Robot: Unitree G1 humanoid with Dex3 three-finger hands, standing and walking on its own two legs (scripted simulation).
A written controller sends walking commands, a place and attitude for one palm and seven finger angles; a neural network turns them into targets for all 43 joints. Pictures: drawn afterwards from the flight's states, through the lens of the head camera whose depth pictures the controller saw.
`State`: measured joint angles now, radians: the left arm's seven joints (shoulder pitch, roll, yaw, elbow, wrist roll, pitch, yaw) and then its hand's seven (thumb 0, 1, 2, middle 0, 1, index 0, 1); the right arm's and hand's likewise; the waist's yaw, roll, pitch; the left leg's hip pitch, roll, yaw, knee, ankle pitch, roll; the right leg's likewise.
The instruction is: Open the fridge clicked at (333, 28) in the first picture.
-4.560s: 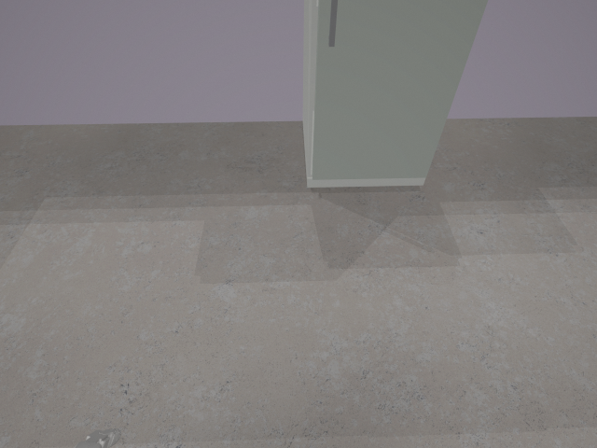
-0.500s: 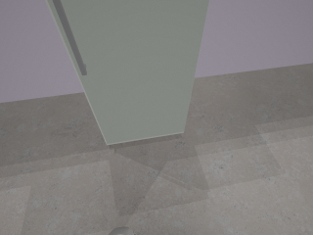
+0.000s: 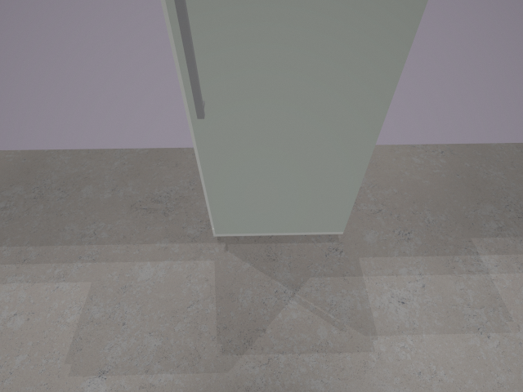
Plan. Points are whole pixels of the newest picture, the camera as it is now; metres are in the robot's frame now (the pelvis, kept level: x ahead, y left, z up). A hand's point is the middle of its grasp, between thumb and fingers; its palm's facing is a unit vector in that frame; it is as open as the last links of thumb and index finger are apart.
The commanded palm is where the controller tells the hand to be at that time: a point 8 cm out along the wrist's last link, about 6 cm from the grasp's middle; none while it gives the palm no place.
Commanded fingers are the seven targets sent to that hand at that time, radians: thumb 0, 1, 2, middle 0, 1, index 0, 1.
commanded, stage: take the last steps up to it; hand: left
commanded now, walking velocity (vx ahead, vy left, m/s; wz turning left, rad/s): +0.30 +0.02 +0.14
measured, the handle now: (184, 14) +0.76 +0.20 +0.21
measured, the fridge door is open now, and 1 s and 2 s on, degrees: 0 0 0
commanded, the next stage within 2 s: come to a stop and stand still in 0.98 s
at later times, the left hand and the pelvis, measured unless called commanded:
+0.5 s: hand out of the picture -0.03 +0.21 -0.18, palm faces +0.13 -0.98 -0.14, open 7.4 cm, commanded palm none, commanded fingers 0.00 0.90 0.90 -0.20 -0.30 -0.20 -0.30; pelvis +0.06 +0.05 +0.00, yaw +3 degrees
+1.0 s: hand (184, 286) +0.34 +0.19 -0.17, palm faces +0.03 -0.98 -0.20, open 7.4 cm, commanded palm none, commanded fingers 0.00 0.90 0.90 -0.20 -0.30 -0.20 -0.30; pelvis +0.23 +0.01 -0.01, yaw +3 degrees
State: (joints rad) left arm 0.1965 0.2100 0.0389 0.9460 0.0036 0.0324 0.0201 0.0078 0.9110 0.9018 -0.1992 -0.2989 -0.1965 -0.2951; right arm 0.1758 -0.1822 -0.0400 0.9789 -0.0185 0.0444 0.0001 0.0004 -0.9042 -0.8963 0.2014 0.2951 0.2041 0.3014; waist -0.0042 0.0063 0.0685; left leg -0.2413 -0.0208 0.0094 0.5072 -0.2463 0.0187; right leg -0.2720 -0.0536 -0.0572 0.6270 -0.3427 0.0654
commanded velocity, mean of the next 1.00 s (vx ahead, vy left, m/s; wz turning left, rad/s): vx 0.27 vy -0.03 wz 0.01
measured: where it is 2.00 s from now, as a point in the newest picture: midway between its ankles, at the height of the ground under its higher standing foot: (262, 373)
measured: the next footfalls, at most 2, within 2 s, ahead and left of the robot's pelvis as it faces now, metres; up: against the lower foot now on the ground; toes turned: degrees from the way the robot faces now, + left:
right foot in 0.02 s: +0.04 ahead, -0.12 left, +0.00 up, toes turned -4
left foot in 0.42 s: +0.11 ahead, +0.16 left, +0.00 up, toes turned +12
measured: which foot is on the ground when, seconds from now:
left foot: down 0.00-0.02, up 0.04-0.40, down 0.42-0.92, up 0.94-1.00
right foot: up 0.00-0.00, down 0.02-0.42, up 0.44-0.90, down 0.92-1.00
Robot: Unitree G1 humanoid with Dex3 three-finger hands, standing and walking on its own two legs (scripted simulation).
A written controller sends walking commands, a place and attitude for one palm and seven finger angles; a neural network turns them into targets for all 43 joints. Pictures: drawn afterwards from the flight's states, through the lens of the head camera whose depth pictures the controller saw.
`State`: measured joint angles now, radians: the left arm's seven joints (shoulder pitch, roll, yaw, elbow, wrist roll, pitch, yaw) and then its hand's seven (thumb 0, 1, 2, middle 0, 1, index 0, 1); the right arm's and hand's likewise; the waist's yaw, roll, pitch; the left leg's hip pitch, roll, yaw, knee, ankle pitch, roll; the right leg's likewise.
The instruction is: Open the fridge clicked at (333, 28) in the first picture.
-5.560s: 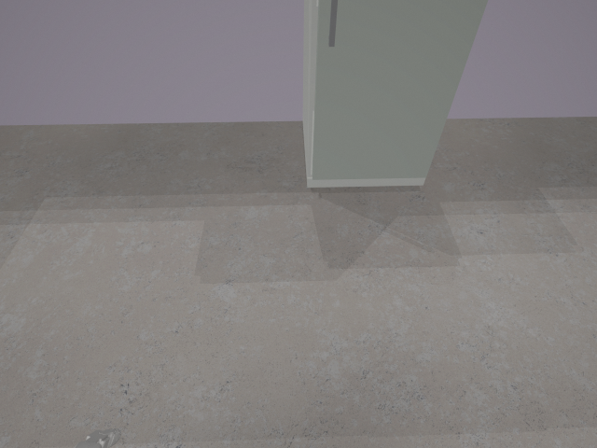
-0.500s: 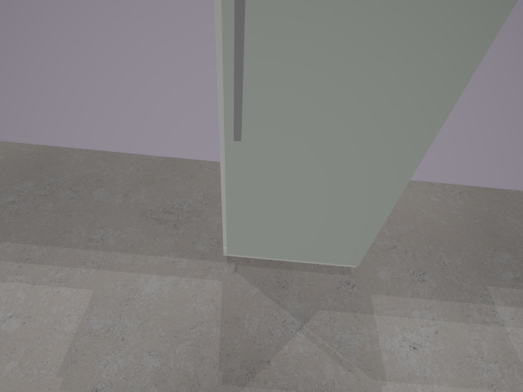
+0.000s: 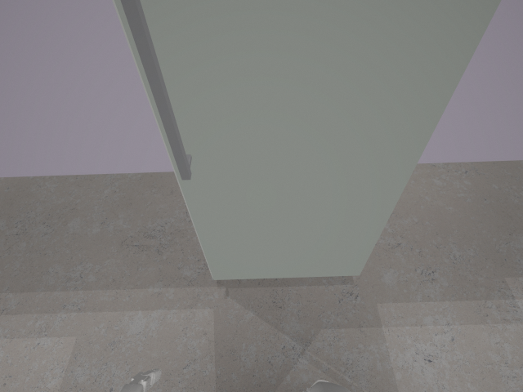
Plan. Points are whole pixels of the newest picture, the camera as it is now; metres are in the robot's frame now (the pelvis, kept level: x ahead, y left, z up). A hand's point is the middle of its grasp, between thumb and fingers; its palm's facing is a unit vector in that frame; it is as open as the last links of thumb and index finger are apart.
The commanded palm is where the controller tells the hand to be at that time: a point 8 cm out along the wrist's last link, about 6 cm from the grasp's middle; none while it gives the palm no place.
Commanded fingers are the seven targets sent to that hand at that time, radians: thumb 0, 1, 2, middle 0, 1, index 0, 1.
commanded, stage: come to a stop and stand still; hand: left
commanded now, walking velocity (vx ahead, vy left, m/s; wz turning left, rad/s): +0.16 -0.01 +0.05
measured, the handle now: (155, 62) +0.54 +0.17 +0.22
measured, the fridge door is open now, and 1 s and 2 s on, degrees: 0 0 0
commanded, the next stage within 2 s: none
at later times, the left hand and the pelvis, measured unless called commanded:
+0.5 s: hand out of the picture +0.08 +0.18 -0.16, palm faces +0.06 -0.97 -0.23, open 7.4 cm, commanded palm none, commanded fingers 0.00 0.90 0.90 -0.20 -0.30 -0.20 -0.30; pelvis +0.07 +0.00 +0.01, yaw -1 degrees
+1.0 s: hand out of the picture +0.08 +0.21 -0.15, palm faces +0.00 -0.97 -0.23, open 7.4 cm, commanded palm none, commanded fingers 0.00 0.90 0.90 -0.20 -0.30 -0.20 -0.30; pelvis +0.00 +0.03 +0.01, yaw -1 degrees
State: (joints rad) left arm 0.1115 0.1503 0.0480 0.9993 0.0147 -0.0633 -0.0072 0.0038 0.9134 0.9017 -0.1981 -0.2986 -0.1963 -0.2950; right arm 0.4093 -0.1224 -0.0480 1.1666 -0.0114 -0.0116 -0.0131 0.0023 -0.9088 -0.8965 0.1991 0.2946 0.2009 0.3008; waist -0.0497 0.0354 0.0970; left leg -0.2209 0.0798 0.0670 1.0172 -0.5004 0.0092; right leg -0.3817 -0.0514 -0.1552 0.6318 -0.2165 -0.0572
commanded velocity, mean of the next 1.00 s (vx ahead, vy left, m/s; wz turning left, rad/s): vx -0.09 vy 0.00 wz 0.00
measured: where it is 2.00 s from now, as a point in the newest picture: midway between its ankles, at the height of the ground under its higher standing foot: outside the picture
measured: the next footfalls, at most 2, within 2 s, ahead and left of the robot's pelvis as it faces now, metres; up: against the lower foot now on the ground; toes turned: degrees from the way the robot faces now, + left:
left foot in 0.24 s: +0.09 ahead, +0.11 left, +0.00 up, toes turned +2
right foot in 1.70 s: -0.12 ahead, -0.04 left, +0.00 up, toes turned -2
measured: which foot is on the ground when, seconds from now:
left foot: up 0.00-0.22, down 0.24-1.00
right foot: down 0.00-1.00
